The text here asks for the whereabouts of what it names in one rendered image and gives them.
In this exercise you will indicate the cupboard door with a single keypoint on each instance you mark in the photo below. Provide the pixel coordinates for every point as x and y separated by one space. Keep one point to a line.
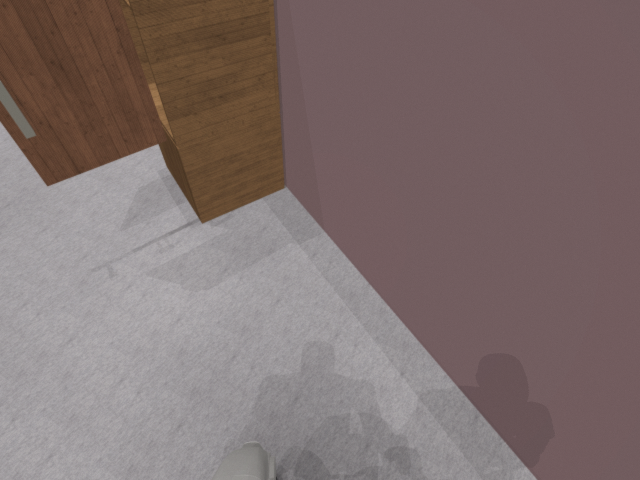
72 69

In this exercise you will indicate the left robot thigh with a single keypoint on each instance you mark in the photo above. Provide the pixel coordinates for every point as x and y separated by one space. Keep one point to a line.
248 463

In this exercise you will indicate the robot left shin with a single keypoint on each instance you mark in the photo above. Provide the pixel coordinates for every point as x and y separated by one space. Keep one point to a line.
252 444

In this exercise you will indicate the handle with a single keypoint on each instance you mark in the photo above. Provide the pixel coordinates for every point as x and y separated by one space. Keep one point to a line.
15 112

